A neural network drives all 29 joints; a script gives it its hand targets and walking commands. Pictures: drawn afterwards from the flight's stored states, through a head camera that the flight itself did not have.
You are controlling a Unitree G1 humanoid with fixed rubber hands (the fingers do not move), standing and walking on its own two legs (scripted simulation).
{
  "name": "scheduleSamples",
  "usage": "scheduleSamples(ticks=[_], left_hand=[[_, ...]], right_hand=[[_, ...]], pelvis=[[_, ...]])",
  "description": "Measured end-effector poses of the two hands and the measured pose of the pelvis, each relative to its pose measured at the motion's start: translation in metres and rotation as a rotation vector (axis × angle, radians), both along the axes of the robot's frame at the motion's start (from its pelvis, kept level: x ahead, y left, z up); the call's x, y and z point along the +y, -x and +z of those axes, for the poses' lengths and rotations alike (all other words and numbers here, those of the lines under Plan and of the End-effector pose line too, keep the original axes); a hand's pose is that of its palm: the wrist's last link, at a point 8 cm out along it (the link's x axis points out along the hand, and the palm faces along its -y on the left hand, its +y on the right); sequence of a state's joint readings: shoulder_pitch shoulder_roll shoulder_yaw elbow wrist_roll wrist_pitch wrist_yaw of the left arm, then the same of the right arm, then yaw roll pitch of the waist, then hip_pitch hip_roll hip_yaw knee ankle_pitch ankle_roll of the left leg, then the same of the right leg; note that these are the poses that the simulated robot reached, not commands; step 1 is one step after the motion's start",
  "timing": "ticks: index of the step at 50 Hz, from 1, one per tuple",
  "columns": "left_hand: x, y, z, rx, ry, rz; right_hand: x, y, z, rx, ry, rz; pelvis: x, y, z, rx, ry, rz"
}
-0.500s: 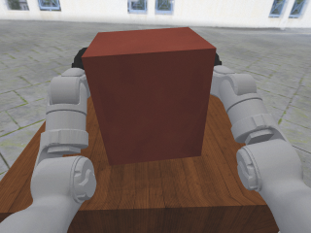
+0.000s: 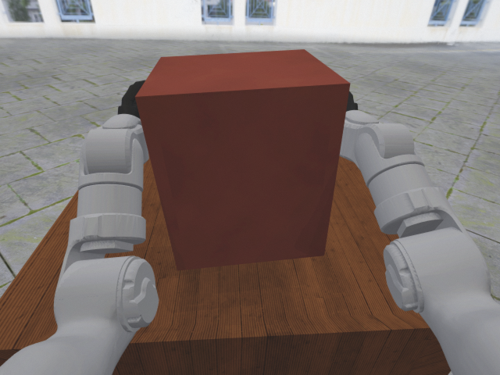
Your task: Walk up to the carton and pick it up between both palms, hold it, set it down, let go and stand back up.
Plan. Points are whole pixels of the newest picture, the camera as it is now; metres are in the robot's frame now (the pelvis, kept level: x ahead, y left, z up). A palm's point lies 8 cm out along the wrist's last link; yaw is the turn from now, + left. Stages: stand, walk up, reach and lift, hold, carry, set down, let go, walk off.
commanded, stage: hold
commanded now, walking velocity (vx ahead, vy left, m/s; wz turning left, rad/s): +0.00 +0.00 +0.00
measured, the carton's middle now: (242, 156) +0.36 +0.00 +0.26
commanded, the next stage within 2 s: set down in 0.38 s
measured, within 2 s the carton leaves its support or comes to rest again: neither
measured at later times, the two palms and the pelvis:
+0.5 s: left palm (138, 131) +0.38 +0.15 +0.29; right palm (346, 125) +0.38 -0.16 +0.31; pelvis +0.00 +0.00 +0.00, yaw +1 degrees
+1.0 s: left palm (126, 149) +0.41 +0.18 +0.25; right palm (317, 161) +0.39 -0.13 +0.23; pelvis +0.01 +0.00 +0.00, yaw +2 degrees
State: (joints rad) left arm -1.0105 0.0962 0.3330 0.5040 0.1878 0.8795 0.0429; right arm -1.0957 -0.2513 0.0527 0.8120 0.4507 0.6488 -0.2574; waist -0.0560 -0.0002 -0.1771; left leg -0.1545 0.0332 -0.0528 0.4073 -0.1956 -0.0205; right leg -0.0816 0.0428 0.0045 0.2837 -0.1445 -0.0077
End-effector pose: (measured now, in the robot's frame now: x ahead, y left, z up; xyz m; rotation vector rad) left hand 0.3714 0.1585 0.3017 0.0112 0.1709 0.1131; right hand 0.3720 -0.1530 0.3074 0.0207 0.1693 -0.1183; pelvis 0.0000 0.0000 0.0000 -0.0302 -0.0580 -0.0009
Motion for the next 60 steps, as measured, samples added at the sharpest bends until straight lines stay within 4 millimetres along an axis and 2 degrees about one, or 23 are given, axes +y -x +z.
scheduleSamples(ticks=[12,24,30,34,37,41,49,53,60], left_hand=[[0.011,-0.002,-0.006,0.012,0.018,0.0],[-0.005,-0.009,-0.009,0.006,-0.021,-0.024],[-0.008,-0.012,0.004,-0.04,0.008,-0.028],[-0.003,-0.016,0.017,-0.104,0.018,-0.033],[0.003,-0.019,0.02,-0.128,0.019,-0.047],[0.013,-0.025,0.006,-0.105,0.0,-0.055],[0.024,-0.034,-0.042,-0.093,-0.02,-0.056],[0.021,-0.035,-0.06,-0.111,-0.023,-0.059],[0.004,-0.037,-0.075,-0.089,-0.036,-0.083]], right_hand=[[0.01,-0.004,0.004,0.015,0.021,0.004],[-0.005,-0.004,-0.002,0.01,0.005,-0.02],[-0.009,-0.002,-0.001,-0.034,-0.015,-0.032],[-0.004,-0.005,0.005,-0.095,-0.023,-0.039],[0.002,-0.007,0.002,-0.112,-0.025,-0.036],[0.012,-0.012,-0.018,-0.083,0.006,-0.038],[0.023,-0.021,-0.069,-0.074,0.04,-0.036],[0.02,-0.02,-0.082,-0.096,0.039,-0.048],[0.005,-0.013,-0.095,-0.084,0.03,-0.077]], pelvis=[[-0.004,0.0,0.0,0.014,0.001,0.016],[0.0,-0.001,0.0,0.015,0.003,0.012],[0.001,-0.003,0.0,0.005,-0.003,0.006],[0.0,-0.004,0.001,-0.017,-0.01,0.006],[-0.001,-0.005,0.002,-0.044,-0.014,0.011],[-0.002,-0.006,0.003,-0.075,-0.019,0.016],[0.0,-0.007,0.002,-0.079,-0.008,0.04],[0.004,-0.008,0.001,-0.076,-0.001,0.051],[0.012,-0.008,0.0,-0.086,0.0,0.042]])
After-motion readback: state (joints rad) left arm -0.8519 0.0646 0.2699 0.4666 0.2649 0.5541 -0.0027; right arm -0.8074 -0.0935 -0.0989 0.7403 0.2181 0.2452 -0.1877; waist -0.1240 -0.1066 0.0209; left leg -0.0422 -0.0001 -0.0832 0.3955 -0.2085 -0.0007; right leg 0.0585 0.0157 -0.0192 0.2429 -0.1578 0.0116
